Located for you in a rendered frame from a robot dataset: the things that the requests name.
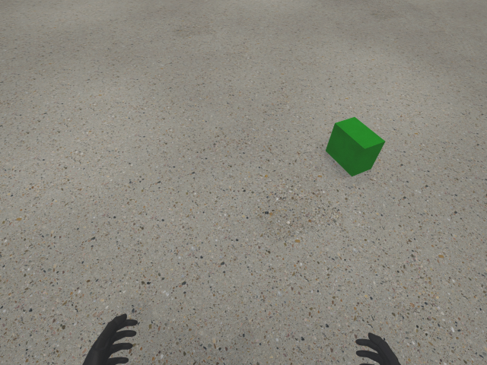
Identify right robot hand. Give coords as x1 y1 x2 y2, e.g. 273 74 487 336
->
355 332 401 365

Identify left robot hand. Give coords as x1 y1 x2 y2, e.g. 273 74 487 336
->
82 313 138 365

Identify carton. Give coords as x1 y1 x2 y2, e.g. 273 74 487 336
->
326 117 385 176

